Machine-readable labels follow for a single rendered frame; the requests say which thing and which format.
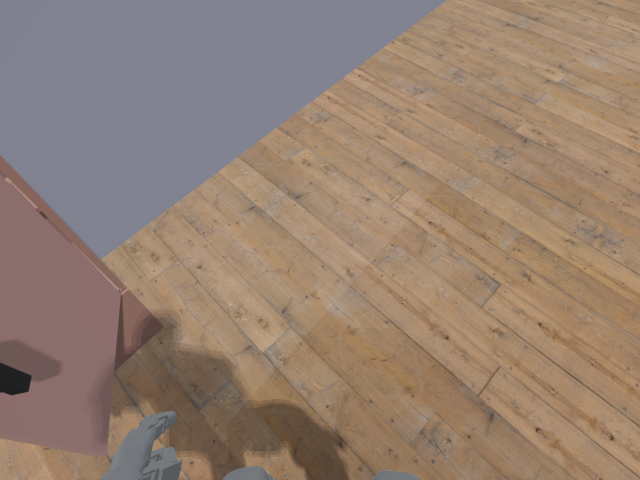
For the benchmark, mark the cupboard door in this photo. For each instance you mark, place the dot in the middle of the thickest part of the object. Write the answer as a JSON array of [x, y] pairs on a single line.
[[58, 323]]

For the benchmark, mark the robot left hand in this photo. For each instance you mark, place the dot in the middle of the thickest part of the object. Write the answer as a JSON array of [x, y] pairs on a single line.
[[135, 451]]

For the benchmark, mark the handle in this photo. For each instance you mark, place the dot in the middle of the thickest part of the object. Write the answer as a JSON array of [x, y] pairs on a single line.
[[13, 381]]

